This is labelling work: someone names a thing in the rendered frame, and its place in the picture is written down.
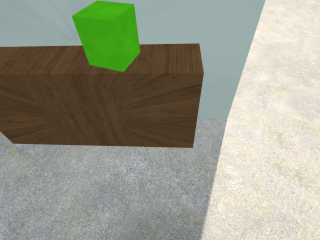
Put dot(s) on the carton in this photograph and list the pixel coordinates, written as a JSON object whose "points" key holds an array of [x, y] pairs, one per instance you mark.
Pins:
{"points": [[108, 33]]}

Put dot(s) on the pedestal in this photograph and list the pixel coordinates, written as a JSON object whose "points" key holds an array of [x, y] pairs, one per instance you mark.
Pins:
{"points": [[51, 95]]}

